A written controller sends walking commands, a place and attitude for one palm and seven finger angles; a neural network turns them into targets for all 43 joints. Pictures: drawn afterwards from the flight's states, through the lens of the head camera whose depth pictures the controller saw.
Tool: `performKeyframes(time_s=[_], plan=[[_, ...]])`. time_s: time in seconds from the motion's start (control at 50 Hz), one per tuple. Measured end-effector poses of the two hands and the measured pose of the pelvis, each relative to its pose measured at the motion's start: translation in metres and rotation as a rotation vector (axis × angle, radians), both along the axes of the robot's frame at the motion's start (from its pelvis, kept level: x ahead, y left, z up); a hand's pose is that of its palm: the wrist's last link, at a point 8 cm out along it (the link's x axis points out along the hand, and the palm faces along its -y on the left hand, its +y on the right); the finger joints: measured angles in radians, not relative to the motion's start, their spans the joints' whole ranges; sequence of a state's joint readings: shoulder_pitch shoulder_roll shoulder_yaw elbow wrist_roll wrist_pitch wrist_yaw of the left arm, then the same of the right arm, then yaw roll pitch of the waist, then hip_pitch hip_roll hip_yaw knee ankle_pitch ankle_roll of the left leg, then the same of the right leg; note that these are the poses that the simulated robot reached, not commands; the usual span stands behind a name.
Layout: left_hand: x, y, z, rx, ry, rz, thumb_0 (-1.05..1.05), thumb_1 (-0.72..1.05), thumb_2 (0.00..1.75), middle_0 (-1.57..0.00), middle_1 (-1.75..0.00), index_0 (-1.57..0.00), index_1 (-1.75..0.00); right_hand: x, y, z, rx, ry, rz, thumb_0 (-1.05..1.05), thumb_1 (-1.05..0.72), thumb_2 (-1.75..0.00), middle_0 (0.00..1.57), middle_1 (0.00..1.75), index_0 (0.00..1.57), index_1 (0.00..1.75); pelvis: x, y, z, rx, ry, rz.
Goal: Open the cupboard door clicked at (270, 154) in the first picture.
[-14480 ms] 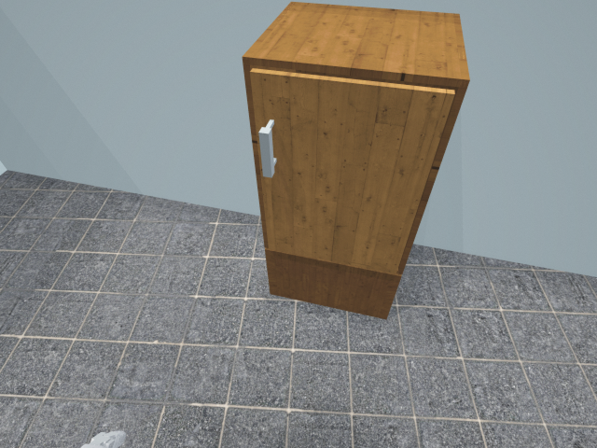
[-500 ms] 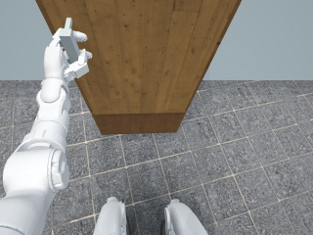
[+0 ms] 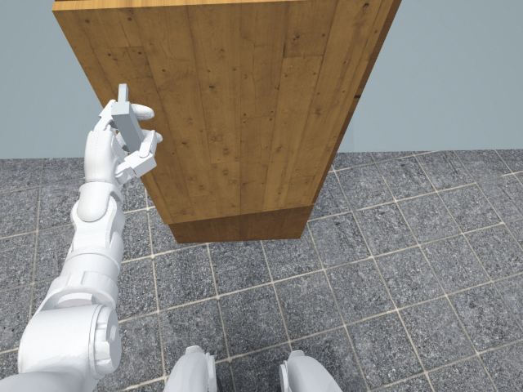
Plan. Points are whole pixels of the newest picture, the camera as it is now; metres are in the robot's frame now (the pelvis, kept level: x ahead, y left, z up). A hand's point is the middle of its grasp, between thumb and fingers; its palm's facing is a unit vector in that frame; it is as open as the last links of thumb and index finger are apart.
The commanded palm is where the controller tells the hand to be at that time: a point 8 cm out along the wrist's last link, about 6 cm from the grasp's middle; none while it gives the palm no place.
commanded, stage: pull the door open along its arc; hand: left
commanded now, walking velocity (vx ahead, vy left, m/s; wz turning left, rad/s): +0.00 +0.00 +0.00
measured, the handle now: (134, 127) +0.52 +0.17 +0.06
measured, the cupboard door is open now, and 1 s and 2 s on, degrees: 6 40 43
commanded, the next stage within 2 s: open thumb and fingers to let go in 0.72 s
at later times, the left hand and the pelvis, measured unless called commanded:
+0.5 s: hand (195, 233) +0.33 +0.07 +0.06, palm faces +0.40 -0.92 +0.00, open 6.1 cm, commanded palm +0.27 +0.10 +0.05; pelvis -0.01 -0.03 +0.00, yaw +4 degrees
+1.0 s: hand (230, 271) +0.28 +0.03 +0.05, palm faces +0.34 -0.94 -0.01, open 6.5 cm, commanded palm +0.23 +0.07 +0.05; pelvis +0.00 -0.05 +0.01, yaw +5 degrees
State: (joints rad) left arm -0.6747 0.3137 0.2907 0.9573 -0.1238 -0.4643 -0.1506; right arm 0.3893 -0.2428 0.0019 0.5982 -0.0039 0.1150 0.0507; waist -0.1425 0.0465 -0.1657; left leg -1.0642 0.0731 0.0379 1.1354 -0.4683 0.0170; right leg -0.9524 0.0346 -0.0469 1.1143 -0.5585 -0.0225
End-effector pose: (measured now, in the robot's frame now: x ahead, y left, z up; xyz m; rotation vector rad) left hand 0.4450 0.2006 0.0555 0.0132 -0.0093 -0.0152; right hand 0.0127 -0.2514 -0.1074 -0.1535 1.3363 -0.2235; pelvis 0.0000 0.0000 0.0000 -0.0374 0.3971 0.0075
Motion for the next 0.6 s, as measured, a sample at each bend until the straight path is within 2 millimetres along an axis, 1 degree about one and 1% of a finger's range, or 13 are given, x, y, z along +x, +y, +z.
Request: performKeyframes(time_s=[0.06,0.14,0.24,0.3,0.36,0.42,0.46,0.6], plan=[[-0.022,-0.004,0.000,-0.002,-0.005,-0.011,0.01,0.71,0.73,-0.37,-1.35,-0.35,-1.35,0.018,0.000,0.004,0.013,-0.048,0.013,0.01,-0.91,-0.90,0.20,0.30,0.20,0.30,0.004,-0.001,0.005,0.006,-0.017,-0.001],[-0.054,-0.013,-0.001,-0.018,-0.010,-0.012,0.01,0.69,0.72,-0.37,-1.35,-0.35,-1.35,0.049,-0.001,0.009,0.021,-0.130,0.049,0.01,-0.91,-0.90,0.20,0.30,0.20,0.30,0.007,-0.003,0.010,0.013,-0.043,0.000],[-0.090,-0.034,-0.004,-0.118,-0.021,0.183,0.03,0.66,0.73,-0.36,-1.35,-0.36,-1.34,0.092,0.002,0.015,0.029,-0.244,0.142,0.01,-0.91,-0.90,0.20,0.30,0.20,0.30,0.006,-0.007,0.011,0.021,-0.068,0.010],[-0.108,-0.048,-0.004,-0.128,-0.034,0.286,0.03,0.66,0.75,-0.35,-1.35,-0.37,-1.33,0.115,0.005,0.016,0.037,-0.305,0.198,0.01,-0.91,-0.90,0.20,0.30,0.20,0.30,0.002,-0.011,0.009,0.025,-0.076,0.020],[-0.123,-0.061,-0.003,-0.102,-0.042,0.370,0.02,0.67,0.77,-0.35,-1.35,-0.35,-1.32,0.132,0.010,0.016,0.054,-0.354,0.245,0.01,-0.91,-0.90,0.20,0.30,0.20,0.30,-0.002,-0.015,0.006,0.028,-0.082,0.032],[-0.136,-0.073,-0.002,-0.050,-0.044,0.417,0.01,0.69,0.79,-0.35,-1.35,-0.34,-1.32,0.144,0.015,0.014,0.074,-0.387,0.276,0.01,-0.91,-0.90,0.20,0.30,0.20,0.30,-0.006,-0.019,0.003,0.031,-0.092,0.043],[-0.145,-0.080,-0.001,-0.022,-0.039,0.425,0.00,0.70,0.79,-0.34,-1.35,-0.33,-1.32,0.147,0.018,0.013,0.087,-0.400,0.286,0.01,-0.91,-0.90,0.20,0.30,0.20,0.30,-0.007,-0.022,0.003,0.034,-0.102,0.048],[-0.176,-0.103,0.002,-0.027,0.006,0.410,0.01,0.69,0.76,-0.32,-1.34,-0.33,-1.32,0.144,0.019,0.017,0.113,-0.423,0.286,0.01,-0.91,-0.90,0.20,0.30,0.20,0.30,-0.009,-0.033,0.011,0.047,-0.140,0.058]])
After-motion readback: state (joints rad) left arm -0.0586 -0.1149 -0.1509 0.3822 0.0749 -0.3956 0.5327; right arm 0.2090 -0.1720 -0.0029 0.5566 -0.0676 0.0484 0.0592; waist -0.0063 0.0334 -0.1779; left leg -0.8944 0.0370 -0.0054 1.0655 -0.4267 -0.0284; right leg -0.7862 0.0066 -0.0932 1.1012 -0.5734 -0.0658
